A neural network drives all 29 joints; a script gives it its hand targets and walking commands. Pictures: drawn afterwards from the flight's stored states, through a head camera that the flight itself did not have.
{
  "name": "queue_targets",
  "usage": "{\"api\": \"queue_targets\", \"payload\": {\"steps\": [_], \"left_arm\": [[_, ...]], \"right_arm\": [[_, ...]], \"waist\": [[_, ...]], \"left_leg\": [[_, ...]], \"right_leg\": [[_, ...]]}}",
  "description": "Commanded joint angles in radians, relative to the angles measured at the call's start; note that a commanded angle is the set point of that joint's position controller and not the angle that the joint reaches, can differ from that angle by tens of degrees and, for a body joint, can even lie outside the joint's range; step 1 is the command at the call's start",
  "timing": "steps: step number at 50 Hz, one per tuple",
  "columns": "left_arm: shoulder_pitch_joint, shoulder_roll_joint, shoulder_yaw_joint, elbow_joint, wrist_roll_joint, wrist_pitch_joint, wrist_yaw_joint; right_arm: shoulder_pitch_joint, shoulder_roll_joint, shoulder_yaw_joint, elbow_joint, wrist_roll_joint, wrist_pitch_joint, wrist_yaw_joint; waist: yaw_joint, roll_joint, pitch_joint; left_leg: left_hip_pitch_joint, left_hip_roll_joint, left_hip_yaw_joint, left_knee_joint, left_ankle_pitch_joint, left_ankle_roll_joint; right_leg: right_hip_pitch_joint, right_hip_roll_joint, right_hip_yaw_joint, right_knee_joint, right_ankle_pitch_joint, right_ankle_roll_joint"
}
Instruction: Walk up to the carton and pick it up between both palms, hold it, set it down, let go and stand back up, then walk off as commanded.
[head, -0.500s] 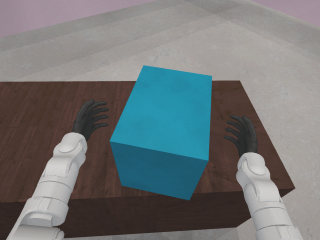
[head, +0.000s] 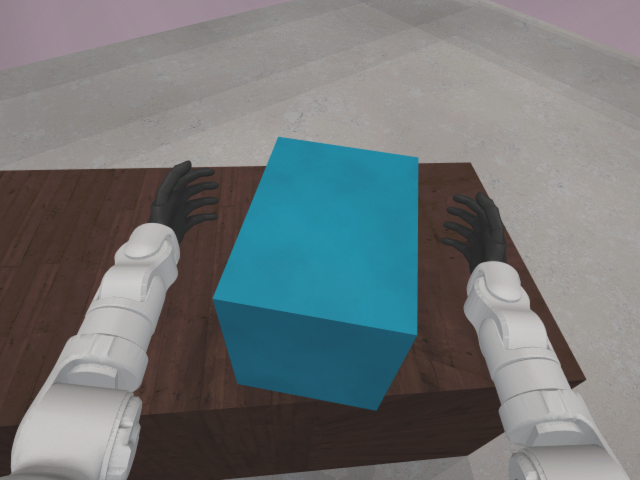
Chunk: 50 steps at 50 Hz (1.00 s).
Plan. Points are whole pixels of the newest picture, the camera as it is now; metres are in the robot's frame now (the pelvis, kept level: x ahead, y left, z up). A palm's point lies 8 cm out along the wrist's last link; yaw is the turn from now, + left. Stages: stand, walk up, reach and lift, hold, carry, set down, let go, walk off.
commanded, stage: reach and lift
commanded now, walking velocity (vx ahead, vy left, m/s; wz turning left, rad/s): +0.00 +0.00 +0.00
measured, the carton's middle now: (326, 272) +0.45 -0.04 -0.04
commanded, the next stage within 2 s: none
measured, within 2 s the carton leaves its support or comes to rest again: neither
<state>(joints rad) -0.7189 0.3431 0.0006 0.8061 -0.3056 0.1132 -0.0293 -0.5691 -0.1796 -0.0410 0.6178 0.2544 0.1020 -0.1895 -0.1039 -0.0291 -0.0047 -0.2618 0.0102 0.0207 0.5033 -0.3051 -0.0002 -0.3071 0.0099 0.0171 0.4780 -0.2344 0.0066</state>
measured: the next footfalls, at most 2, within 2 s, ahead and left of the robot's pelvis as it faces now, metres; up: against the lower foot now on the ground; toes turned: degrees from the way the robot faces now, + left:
none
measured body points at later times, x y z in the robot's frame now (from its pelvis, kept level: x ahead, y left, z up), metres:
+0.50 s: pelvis +0.00 +0.00 +0.00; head +0.06 +0.02 +0.44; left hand +0.45 +0.19 +0.05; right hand +0.38 -0.23 +0.04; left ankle -0.03 +0.11 -0.74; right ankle +0.00 -0.12 -0.74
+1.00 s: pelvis -0.01 +0.02 -0.02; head +0.10 +0.03 +0.42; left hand +0.45 +0.19 -0.01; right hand +0.40 -0.19 -0.01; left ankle -0.03 +0.11 -0.73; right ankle +0.00 -0.12 -0.74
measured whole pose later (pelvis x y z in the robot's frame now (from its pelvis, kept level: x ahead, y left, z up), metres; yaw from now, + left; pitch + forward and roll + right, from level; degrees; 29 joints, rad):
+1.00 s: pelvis -0.01 +0.02 -0.02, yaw +0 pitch +23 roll -3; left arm -0.83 0.25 0.00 1.31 -0.29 -0.39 0.01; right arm -0.74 -0.12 -0.12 1.18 0.18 -0.36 -0.14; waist -0.10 0.04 -0.20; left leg -0.78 0.01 0.00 0.73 -0.33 -0.03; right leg -0.75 0.01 0.01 0.57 -0.22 0.03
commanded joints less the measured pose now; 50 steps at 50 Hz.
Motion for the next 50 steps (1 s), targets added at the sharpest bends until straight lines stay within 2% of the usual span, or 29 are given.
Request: {"api": "queue_targets", "payload": {"steps": [1, 5, 6, 10, 15, 19, 23, 27, 30, 34, 38, 39, 40, 41, 44, 45, 47, 50], "left_arm": [[-0.69, 0.212, 0.016, -0.041, 0.065, -0.043, 0.017], [-0.726, 0.198, -0.007, 0.031, 0.068, -0.039, 0.018], [-0.724, 0.197, -0.006, 0.071, 0.069, -0.038, 0.016], [-0.695, 0.162, -0.025, 0.094, 0.086, -0.083, 0.016], [-0.652, 0.125, -0.043, 0.253, 0.081, -0.166, -0.001], [-0.646, 0.093, -0.087, 0.264, 0.049, -0.288, -0.003], [-0.643, 0.07, -0.103, 0.297, 0.028, -0.383, 0.004], [-0.633, 0.059, -0.103, 0.406, 0.04, -0.442, 0.01], [-0.658, 0.05, -0.111, 0.409, 0.034, -0.485, 0.016], [-0.674, 0.046, -0.098, 0.419, 0.04, -0.531, 0.029], [-0.698, 0.039, -0.1, 0.373, 0.062, -0.559, 0.05], [-0.708, 0.041, -0.101, 0.376, 0.063, -0.562, 0.052], [-0.713, 0.05, -0.09, 0.386, 0.069, -0.566, 0.052], [-0.71, 0.046, -0.097, 0.391, 0.071, -0.569, 0.053], [-0.697, 0.023, -0.108, 0.409, 0.071, -0.574, 0.052], [-0.689, 0.011, -0.12, 0.413, 0.07, -0.575, 0.05], [-0.692, -0.002, -0.122, 0.438, 0.073, -0.575, 0.045], [-0.694, -0.045, -0.145, 0.46, 0.075, -0.575, 0.041]], "right_arm": [[-0.595, -0.207, -0.081, -0.018, 0.003, -0.073, 0.007], [-0.627, -0.211, -0.082, 0.092, -0.005, -0.065, 0.012], [-0.639, -0.213, -0.077, 0.111, 0.004, -0.066, 0.013], [-0.605, -0.179, -0.063, 0.196, -0.004, -0.102, 0.019], [-0.593, -0.133, -0.046, 0.303, -0.013, -0.156, 0.025], [-0.598, -0.097, -0.027, 0.26, -0.017, -0.237, 0.034], [-0.586, -0.096, -0.038, 0.268, -0.029, -0.307, 0.048], [-0.601, -0.095, -0.043, 0.296, -0.052, -0.37, 0.053], [-0.624, -0.095, -0.069, 0.29, -0.071, -0.419, 0.051], [-0.623, -0.102, -0.103, 0.364, -0.096, -0.472, 0.052], [-0.622, -0.104, -0.137, 0.441, -0.102, -0.519, 0.054], [-0.625, -0.104, -0.135, 0.457, -0.096, -0.524, 0.054], [-0.626, -0.098, -0.128, 0.466, -0.093, -0.524, 0.053], [-0.625, -0.093, -0.126, 0.481, -0.095, -0.527, 0.054], [-0.63, -0.083, -0.121, 0.509, -0.091, -0.538, 0.052], [-0.625, -0.079, -0.132, 0.518, -0.095, -0.543, 0.051], [-0.643, -0.05, -0.118, 0.527, -0.09, -0.54, 0.051], [-0.677, -0.019, -0.113, 0.539, -0.086, -0.542, 0.054]], "waist": [[-0.014, 0.161, -0.691], [-0.027, 0.162, -0.655], [-0.019, 0.162, -0.626], [-0.024, 0.182, -0.653], [-0.018, 0.144, -0.589], [-0.023, 0.136, -0.68], [-0.019, 0.176, -0.793], [-0.006, 0.167, -0.866], [-0.009, 0.184, -0.963], [-0.01, 0.187, -1.027], [-0.017, 0.231, -1.094], [-0.016, 0.241, -1.098], [-0.004, 0.225, -1.111], [-0.015, 0.23, -1.102], [-0.013, 0.207, -1.095], [-0.024, 0.217, -1.091], [-0.02, 0.198, -1.051], [-0.025, 0.198, -0.994]], "left_leg": [[0.126, 0.005, -0.036, 0.02, 0.616, -0.087], [0.13, 0.014, -0.046, 0.014, 0.605, -0.089], [0.125, 0.012, -0.041, 0.015, 0.594, -0.089], [0.174, 0.017, -0.049, 0.035, 0.644, -0.098], [0.118, 0.01, -0.046, 0.033, 0.588, -0.082], [0.082, 0.006, -0.046, 0.076, 0.608, -0.083], [0.081, 0.01, -0.058, 0.131, 0.657, -0.101], [0.043, 0.019, -0.066, 0.172, 0.667, -0.105], [0.035, 0.024, -0.072, 0.209, 0.689, -0.117], [0.036, 0.03, -0.074, 0.255, 0.741, -0.136], [0.076, 0.037, -0.077, 0.296, 0.859, -0.165], [0.071, 0.037, -0.072, 0.302, 0.862, -0.165], [0.05, 0.032, -0.063, 0.311, 0.859, -0.157], [0.05, 0.033, -0.064, 0.31, 0.854, -0.158], [0.023, 0.031, -0.058, 0.315, 0.861, -0.152], [0.031, 0.034, -0.062, 0.316, 0.864, -0.153], [-0.011, 0.029, -0.052, 0.316, 0.823, -0.141], [-0.01, 0.036, -0.061, 0.307, 0.81, -0.14]], "right_leg": [[0.118, 0.036, -0.046, -0.046, 0.609, 0.014], [0.079, 0.039, -0.058, -0.05, 0.565, 0.009], [0.06, 0.038, -0.06, -0.056, 0.548, 0.009], [0.023, 0.045, -0.07, -0.053, 0.536, 0.003], [-0.016, 0.034, -0.07, -0.041, 0.495, 0.006], [-0.042, 0.025, -0.071, 0.009, 0.542, 0.008], [-0.161, 0.028, -0.084, 0.043, 0.482, -0.007], [-0.245, 0.034, -0.092, 0.071, 0.446, -0.012], [-0.29, 0.038, -0.096, 0.099, 0.43, -0.012], [-0.369, 0.049, -0.107, 0.128, 0.41, -0.013], [-0.416, 0.054, -0.11, 0.119, 0.42, -0.03], [-0.41, 0.053, -0.104, 0.113, 0.41, -0.033], [-0.399, 0.05, -0.097, 0.116, 0.421, -0.031], [-0.399, 0.05, -0.098, 0.122, 0.425, -0.029], [-0.387, 0.047, -0.091, 0.115, 0.442, -0.033], [-0.394, 0.045, -0.094, 0.114, 0.448, -0.036], [-0.39, 0.042, -0.089, 0.115, 0.428, -0.034], [-0.415, 0.039, -0.093, 0.115, 0.395, -0.035]]}}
